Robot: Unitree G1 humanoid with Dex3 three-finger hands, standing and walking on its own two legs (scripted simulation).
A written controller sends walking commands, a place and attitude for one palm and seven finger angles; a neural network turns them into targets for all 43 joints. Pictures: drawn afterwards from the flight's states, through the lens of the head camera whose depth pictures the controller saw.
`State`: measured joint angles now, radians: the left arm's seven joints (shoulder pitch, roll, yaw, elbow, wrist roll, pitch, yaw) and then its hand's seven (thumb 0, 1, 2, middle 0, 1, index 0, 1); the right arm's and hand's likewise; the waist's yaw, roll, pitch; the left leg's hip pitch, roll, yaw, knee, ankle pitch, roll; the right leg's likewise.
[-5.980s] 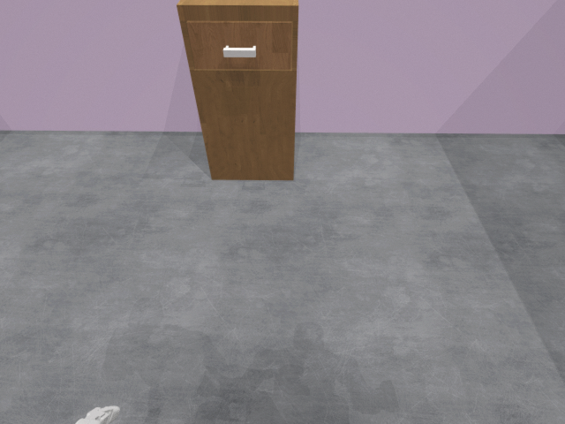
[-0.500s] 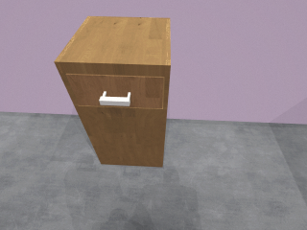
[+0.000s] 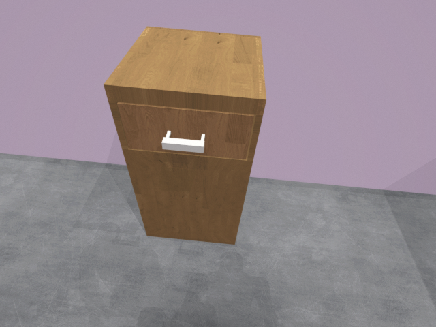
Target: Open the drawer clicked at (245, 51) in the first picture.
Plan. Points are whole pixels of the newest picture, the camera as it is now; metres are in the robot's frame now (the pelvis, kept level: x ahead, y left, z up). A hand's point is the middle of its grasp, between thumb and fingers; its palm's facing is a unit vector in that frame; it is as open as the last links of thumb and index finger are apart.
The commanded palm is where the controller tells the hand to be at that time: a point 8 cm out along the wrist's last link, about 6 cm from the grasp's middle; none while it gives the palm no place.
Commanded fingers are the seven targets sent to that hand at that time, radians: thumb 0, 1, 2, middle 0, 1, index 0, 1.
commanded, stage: shuffle to correct the standing spot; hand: left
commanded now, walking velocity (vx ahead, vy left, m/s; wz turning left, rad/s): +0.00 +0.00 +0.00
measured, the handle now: (184, 140) +0.64 +0.14 -0.06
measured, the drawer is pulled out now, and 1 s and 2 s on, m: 0.00 0.00 0.00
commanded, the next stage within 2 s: come to a stop and stand still in 0.70 s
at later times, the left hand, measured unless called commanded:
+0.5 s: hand out of the picture -0.05 +0.14 -0.19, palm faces +0.12 -0.98 -0.13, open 7.4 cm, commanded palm none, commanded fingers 0.00 0.90 0.90 -0.20 -0.30 -0.20 -0.30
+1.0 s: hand (168, 318) +0.18 +0.11 -0.17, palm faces +0.02 -0.97 -0.22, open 7.3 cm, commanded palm none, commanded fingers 0.00 0.90 0.90 -0.20 -0.30 -0.20 -0.30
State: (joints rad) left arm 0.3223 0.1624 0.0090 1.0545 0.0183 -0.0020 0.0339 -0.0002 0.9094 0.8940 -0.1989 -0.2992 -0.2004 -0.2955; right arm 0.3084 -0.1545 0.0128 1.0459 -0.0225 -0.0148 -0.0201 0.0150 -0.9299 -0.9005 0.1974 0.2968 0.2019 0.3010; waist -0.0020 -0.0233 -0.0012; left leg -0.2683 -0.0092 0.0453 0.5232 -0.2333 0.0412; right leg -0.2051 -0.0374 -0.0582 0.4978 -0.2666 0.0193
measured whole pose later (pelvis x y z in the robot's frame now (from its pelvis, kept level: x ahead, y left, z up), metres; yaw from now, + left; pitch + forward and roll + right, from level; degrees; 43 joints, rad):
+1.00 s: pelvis +0.11 -0.07 -0.01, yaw +0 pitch -1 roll +0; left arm 0.21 0.14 0.04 1.01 0.02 -0.04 0.02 0.01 0.93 0.89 -0.20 -0.30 -0.20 -0.30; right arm 0.41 -0.12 -0.01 1.12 -0.02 0.01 -0.02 0.01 -0.91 -0.90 0.20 0.30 0.20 0.30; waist -0.04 0.03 0.04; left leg -0.27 0.05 0.06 0.79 -0.53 0.00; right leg -0.34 -0.05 -0.13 0.57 -0.21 -0.03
